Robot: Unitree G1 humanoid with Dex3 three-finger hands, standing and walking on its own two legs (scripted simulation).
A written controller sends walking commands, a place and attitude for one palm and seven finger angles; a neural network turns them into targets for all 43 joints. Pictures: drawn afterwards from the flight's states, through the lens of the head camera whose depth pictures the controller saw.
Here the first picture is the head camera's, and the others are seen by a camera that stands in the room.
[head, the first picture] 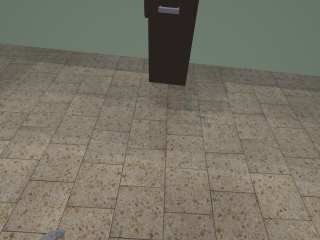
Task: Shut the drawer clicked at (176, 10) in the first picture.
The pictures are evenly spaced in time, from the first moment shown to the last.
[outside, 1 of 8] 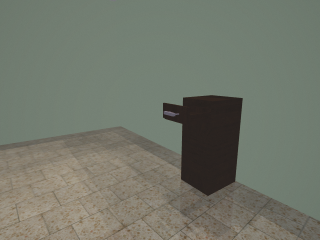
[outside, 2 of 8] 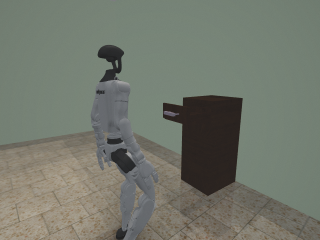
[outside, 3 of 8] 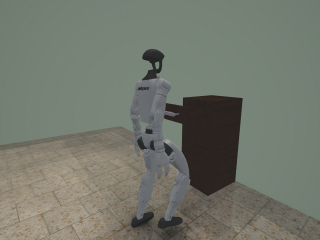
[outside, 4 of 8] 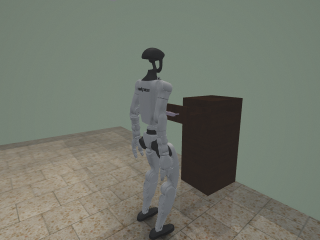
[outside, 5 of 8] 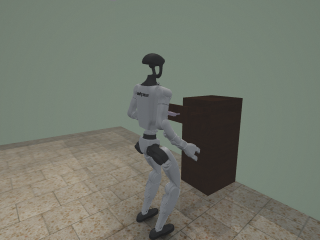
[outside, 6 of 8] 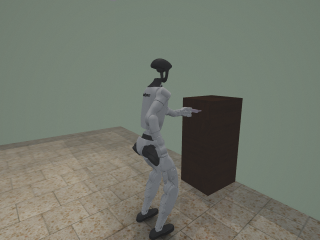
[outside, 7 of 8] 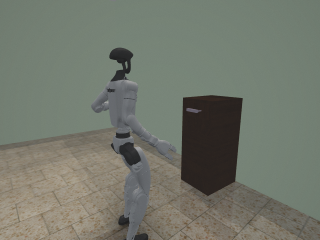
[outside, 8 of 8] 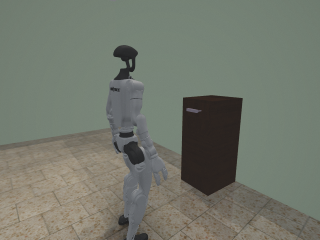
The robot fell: no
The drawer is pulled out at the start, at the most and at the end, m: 0.27 0.27 0.00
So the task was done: yes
